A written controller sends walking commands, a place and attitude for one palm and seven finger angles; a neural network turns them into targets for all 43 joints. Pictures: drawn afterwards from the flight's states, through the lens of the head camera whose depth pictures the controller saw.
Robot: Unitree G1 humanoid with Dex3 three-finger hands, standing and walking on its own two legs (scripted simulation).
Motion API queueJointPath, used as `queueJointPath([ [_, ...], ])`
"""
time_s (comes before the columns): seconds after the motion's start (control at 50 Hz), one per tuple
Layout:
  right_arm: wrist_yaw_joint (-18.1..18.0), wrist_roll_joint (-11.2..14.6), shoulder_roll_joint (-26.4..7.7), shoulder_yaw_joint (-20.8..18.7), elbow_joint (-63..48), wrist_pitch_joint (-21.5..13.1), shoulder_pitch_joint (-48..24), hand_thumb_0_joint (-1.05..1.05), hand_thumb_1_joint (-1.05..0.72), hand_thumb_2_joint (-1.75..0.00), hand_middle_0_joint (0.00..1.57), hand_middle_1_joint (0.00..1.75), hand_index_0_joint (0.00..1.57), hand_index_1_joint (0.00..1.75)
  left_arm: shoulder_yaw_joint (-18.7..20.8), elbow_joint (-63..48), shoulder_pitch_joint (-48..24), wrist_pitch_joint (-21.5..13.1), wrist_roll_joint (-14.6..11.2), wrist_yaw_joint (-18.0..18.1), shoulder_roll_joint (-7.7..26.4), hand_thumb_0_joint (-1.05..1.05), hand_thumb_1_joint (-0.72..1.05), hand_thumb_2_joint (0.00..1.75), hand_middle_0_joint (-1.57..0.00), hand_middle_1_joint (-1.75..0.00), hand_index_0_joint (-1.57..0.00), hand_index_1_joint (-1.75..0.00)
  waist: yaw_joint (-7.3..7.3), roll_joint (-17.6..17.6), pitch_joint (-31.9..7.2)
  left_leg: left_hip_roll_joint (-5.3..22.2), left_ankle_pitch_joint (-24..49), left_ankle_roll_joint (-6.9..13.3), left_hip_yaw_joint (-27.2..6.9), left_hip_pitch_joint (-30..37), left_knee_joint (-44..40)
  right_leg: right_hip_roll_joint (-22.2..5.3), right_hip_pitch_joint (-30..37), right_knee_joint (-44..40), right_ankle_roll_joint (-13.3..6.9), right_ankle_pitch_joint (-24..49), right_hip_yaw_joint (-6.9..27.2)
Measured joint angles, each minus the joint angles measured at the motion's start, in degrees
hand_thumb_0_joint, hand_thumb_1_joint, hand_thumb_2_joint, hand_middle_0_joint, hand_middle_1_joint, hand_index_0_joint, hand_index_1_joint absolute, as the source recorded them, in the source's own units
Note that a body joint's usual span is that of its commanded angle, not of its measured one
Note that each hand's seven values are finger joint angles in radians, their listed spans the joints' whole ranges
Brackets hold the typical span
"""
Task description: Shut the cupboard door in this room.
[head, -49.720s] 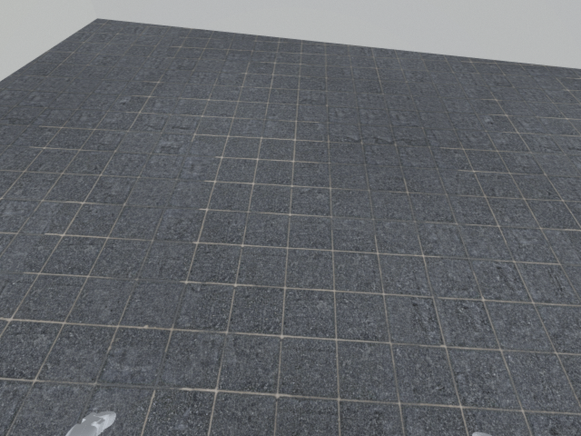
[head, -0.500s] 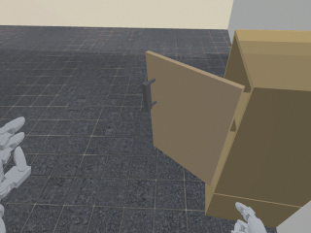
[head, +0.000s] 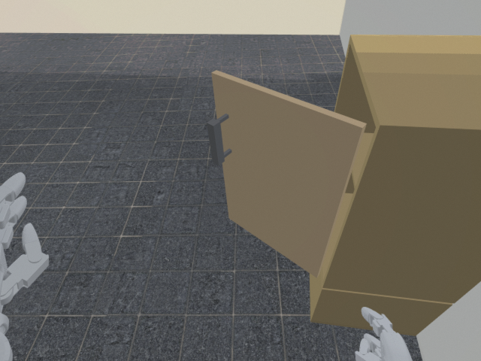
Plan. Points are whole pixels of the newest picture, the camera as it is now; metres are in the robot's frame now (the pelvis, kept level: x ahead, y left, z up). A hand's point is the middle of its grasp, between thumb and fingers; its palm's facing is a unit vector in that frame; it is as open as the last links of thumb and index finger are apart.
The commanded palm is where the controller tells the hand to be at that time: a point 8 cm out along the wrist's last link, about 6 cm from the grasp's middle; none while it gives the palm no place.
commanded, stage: step back with the hand held close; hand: left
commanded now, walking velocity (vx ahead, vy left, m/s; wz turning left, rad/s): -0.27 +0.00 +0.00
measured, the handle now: (221, 139) +0.67 +0.13 -0.01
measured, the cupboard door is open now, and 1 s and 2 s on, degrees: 58 58 58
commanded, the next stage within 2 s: stop stepping back and stand still in 1.56 s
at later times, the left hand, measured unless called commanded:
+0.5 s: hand (14, 293) +0.15 +0.28 +0.15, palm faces +0.39 -0.78 -0.49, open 7.4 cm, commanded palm +0.10 +0.32 +0.17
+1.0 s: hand out of the picture +0.08 +0.27 +0.17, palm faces +0.44 -0.73 -0.52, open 7.4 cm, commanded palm +0.00 +0.32 +0.17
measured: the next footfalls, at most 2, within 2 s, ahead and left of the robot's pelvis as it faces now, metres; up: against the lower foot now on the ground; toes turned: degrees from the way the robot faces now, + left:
right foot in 1.04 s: -0.04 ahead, -0.12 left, +0.00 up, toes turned +9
right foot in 1.62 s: -0.34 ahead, -0.14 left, +0.00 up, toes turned +6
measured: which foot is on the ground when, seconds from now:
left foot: down 0.00-1.00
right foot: down 0.00-0.96, up 0.98-1.00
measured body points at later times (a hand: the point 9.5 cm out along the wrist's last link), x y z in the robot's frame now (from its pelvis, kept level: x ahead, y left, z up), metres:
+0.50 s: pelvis -0.05 +0.02 -0.01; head -0.06 +0.02 +0.44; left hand +0.12 +0.32 +0.18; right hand +0.12 -0.23 -0.08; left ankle -0.03 +0.09 -0.74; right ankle +0.00 -0.11 -0.74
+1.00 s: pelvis -0.12 +0.01 -0.03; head -0.11 +0.03 +0.42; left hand +0.05 +0.31 +0.19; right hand +0.02 -0.24 -0.10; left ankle -0.03 +0.09 -0.74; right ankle -0.05 -0.11 -0.74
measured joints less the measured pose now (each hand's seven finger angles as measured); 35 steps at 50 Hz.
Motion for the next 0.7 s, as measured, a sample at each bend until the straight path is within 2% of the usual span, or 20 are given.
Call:
queueJointPath([
  [0.12, -0.32, -0.02, -1.36, -1.62, -0.63, 2.41, -0.63, 0.01, -0.9, -0.9, 0.21, 0.3, 0.21, 0.3, -0.57, -1.71, 2.35, -1.85, 0.46, 0.44, 0.32, 0.01, 0.89, 0.9, -0.21, -0.3, -0.21, -0.3, -1.27, -0.54, -0.01, -0.47, -0.24, 0.41, 0.61, -3.79, 1.47, -0.53, -4.21, 2.05, 0.48, -0.23, 0.54],
  [0.34, -1.27, 0.46, -0.65, -2.41, -4.17, 5.94, -1.72, 0.01, -0.9, -0.9, 0.2, 0.3, 0.2, 0.3, 3.34, -6.3, 4.75, -2.49, 0.17, 0.91, 6.02, 0.01, 0.89, 0.9, -0.21, -0.3, -0.21, -0.3, -2.76, -3.48, -0.27, -1.59, -0.08, 1.46, 2.69, -7.56, 4.58, -1.72, -9.51, 7.51, 1.58, -0.73, 2.52],
  [0.52, -1.45, 0.19, -0.1, -1.31, -5.04, 4.45, 0.16, 0.01, -0.9, -0.9, 0.21, 0.3, 0.21, 0.3, 2.89, -6.05, 4.41, -3.54, 1.78, 1.4, 3.67, 0.01, 0.89, 0.9, -0.21, -0.3, -0.21, -0.3, -2.17, -4.68, -0.76, -1.45, 0.61, 2.31, 3.01, -10.71, 8.24, -1.74, -12.02, 9.74, 1.95, 0.91, 2.58],
  [0.6, -1.41, -0.06, 0.01, -0.99, -4.67, 3.3, 1.45, 0.01, -0.9, -0.9, 0.21, 0.3, 0.21, 0.3, 3.21, -5.74, 2.77, -4.55, 2.9, 1.76, 2.62, 0.01, 0.89, 0.9, -0.21, -0.3, -0.21, -0.3, -1.64, -4.9, -0.18, -1.21, 0.35, 2.38, 2.7, -12.32, 10.89, -1.6, -13.2, 11.72, 1.84, 0.93, 2.2],
  [0.7, -0.99, -0.28, 0.16, -0.89, -3.65, 2.09, 2.59, 0.01, -0.9, -0.9, 0.21, 0.3, 0.21, 0.3, 3.85, -5.17, -0.23, -5.77, 4.04, 2.15, 1.92, 0.01, 0.89, 0.9, -0.21, -0.3, -0.21, -0.3, -1.69, -4.98, 0.89, -0.63, -1.46, 2.36, 2.35, -14.57, 14.76, -1.06, -14.61, 14.35, 1.45, 0.51, 2.13],
])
